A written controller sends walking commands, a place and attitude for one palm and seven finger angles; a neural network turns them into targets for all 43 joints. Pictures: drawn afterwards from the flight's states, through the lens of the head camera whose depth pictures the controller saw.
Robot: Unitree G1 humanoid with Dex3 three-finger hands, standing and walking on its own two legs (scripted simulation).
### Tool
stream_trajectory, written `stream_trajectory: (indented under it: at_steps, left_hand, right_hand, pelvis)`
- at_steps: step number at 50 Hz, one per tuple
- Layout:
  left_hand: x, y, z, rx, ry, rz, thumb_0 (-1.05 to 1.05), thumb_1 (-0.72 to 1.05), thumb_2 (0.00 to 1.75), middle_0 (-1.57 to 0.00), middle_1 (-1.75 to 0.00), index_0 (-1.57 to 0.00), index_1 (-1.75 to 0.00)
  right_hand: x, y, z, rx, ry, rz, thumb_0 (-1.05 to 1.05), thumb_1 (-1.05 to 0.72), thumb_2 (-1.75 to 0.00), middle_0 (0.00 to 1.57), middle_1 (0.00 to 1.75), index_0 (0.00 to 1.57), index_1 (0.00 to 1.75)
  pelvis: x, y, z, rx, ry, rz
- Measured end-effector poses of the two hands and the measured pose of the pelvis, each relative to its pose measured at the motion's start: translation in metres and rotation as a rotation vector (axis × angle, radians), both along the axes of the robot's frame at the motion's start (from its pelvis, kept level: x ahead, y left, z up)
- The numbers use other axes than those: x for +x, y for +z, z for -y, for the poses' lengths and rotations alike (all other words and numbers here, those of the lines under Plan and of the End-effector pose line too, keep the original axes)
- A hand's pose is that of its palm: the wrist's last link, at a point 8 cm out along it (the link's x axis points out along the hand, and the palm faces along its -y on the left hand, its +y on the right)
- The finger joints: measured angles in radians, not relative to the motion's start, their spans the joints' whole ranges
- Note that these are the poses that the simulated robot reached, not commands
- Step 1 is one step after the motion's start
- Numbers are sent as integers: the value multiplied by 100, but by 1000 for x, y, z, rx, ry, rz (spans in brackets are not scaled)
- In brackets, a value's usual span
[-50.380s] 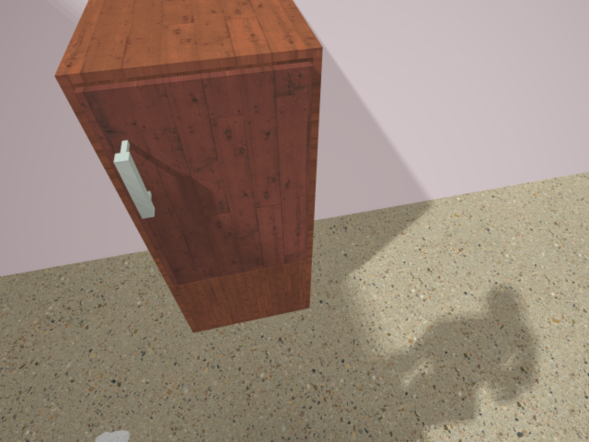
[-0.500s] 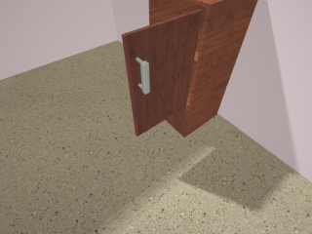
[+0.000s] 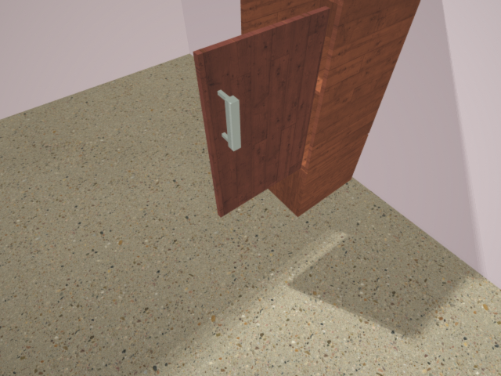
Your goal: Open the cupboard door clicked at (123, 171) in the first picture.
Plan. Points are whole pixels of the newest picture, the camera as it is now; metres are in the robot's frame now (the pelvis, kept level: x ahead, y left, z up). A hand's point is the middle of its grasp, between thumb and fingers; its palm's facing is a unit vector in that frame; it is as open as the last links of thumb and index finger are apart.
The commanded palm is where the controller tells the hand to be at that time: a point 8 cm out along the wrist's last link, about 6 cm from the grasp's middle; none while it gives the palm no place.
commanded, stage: look to check the result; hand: left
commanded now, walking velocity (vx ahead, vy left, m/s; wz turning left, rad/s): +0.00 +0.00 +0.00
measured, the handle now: (228, 120) +0.67 +0.10 +0.00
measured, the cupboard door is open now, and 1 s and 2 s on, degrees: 90 90 90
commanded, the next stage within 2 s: stand and wait in 0.24 s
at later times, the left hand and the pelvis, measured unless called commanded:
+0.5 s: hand out of the picture +0.10 +0.24 -0.16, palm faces -0.02 -0.95 -0.33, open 7.4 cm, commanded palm none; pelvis +0.02 +0.00 +0.00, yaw +0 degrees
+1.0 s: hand out of the picture +0.11 +0.23 -0.16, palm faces -0.03 -0.95 -0.32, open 7.4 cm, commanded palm none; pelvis +0.03 -0.01 +0.00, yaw +0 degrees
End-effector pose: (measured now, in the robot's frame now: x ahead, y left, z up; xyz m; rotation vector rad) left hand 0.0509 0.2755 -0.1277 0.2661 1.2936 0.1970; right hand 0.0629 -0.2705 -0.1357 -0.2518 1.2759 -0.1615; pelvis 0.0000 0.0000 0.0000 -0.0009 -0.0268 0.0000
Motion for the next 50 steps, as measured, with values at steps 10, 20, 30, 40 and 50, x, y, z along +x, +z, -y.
stream_trajectory:
  at_steps: [10,20,30,40,50]
  left_hand:
    - [18,4,-5,16,-11,17,1,91,90,-20,-30,-20,-30]
    - [39,7,-6,22,-30,44,1,91,90,-20,-30,-20,-30]
    - [52,8,-5,22,-41,57,1,91,90,-20,-30,-20,-30]
    - [54,7,-4,20,-41,52,1,91,90,-20,-30,-20,-30]
    - [50,6,-3,15,-37,43,1,91,90,-20,-30,-20,-30]
  right_hand:
    - [20,6,12,-25,12,18,1,-91,-90,21,30,21,30]
    - [30,9,17,-35,14,26,1,-91,-90,21,30,21,30]
    - [33,10,20,-38,8,23,1,-91,-90,21,30,21,30]
    - [33,11,21,-40,2,17,1,-91,-90,21,30,21,30]
    - [32,12,20,-42,1,15,1,-91,-90,21,30,21,30]
  pelvis:
    - [10,1,2,0,0,-3]
    - [18,2,3,2,-2,-7]
    - [26,3,5,2,-5,-8]
    - [30,3,5,2,-8,-7]
    - [30,3,6,1,-8,-5]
